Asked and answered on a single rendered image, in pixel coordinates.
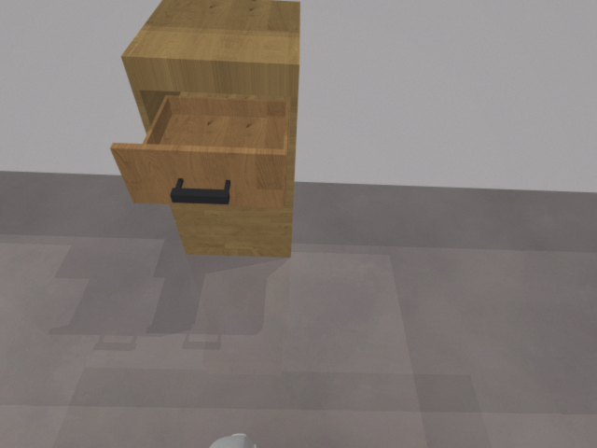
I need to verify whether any drawer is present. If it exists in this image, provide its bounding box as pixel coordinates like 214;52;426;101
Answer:
110;95;289;208

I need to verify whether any cabinet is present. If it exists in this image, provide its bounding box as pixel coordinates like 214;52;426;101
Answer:
121;0;300;258

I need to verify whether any handle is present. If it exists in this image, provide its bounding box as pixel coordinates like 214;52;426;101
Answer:
170;178;230;204

